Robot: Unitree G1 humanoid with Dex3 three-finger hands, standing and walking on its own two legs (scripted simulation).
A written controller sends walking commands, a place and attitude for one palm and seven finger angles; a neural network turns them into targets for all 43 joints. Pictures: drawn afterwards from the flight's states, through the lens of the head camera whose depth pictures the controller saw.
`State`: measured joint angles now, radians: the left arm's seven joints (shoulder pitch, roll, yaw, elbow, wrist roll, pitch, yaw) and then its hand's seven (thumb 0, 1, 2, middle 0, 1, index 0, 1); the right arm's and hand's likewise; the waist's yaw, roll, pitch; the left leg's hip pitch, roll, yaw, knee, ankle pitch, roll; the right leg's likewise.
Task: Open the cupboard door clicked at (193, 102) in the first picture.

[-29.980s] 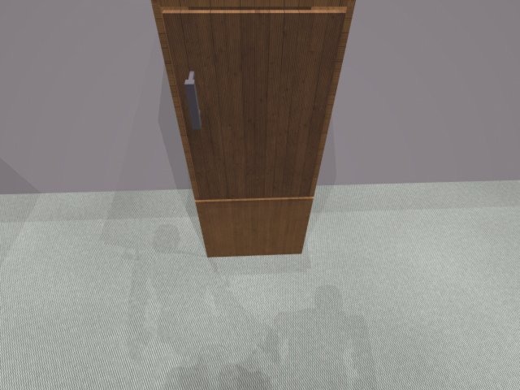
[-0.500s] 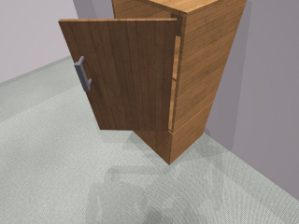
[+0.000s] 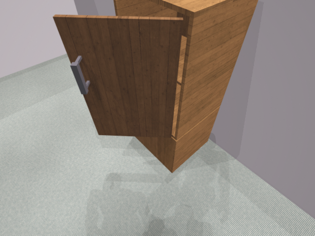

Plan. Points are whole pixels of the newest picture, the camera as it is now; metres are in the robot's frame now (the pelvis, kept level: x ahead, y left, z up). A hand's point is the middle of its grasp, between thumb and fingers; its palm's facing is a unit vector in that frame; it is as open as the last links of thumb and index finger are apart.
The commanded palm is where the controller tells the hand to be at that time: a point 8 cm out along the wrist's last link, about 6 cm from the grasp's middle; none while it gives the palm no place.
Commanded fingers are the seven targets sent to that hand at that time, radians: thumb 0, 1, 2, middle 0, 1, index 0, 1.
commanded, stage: shuffle to correct the standing spot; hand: left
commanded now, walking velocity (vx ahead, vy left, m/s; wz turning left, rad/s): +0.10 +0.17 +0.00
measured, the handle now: (81, 75) +0.60 +0.32 +0.06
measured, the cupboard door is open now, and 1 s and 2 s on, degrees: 45 45 45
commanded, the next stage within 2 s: come to a stop and stand still in 0.78 s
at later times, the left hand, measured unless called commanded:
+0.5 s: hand out of the picture +0.12 +0.22 -0.17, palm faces +0.02 -0.97 -0.24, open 7.4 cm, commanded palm none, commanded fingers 0.00 0.90 0.90 -0.20 -0.30 -0.20 -0.30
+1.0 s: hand out of the picture +0.10 +0.31 -0.19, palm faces +0.10 -0.96 -0.27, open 7.3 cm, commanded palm none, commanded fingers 0.00 0.90 0.90 -0.20 -0.30 -0.20 -0.30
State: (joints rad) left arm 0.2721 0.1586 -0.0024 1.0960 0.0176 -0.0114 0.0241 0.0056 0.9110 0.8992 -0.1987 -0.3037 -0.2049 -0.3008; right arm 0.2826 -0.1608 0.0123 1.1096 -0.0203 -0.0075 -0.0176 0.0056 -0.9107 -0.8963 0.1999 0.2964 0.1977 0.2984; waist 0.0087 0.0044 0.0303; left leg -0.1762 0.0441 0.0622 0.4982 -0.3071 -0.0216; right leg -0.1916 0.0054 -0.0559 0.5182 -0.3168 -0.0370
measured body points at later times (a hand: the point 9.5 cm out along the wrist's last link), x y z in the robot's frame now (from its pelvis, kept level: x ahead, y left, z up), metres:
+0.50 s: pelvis +0.07 +0.03 -0.01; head +0.10 +0.01 +0.44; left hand +0.12 +0.27 -0.15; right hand +0.03 -0.17 -0.17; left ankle +0.00 +0.12 -0.74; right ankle +0.08 -0.04 -0.73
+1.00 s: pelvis +0.11 +0.10 -0.02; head +0.14 +0.12 +0.43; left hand +0.10 +0.36 -0.17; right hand +0.23 -0.14 -0.15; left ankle +0.15 +0.22 -0.74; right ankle +0.08 -0.04 -0.72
